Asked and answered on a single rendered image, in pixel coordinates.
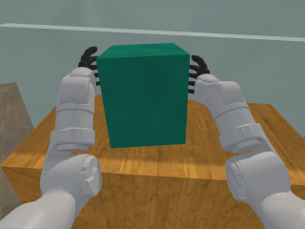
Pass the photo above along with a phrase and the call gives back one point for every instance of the right robot upper arm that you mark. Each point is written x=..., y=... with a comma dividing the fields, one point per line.
x=260, y=179

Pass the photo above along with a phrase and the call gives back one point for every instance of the left robot upper arm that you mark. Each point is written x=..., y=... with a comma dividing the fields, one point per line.
x=67, y=183

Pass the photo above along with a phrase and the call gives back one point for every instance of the robot right hand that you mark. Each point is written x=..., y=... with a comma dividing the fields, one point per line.
x=201, y=69

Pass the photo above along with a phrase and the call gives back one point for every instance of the robot right forearm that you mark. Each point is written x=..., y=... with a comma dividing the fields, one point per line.
x=238, y=131

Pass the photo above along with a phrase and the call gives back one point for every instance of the carton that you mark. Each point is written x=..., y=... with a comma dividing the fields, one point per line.
x=145, y=90

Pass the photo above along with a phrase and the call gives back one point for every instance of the robot left forearm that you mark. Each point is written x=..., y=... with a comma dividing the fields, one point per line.
x=73, y=129

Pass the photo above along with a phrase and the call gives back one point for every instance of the pedestal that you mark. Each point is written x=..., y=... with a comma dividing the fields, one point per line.
x=177, y=186

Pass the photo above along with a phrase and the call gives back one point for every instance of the robot left hand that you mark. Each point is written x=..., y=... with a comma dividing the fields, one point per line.
x=87, y=59

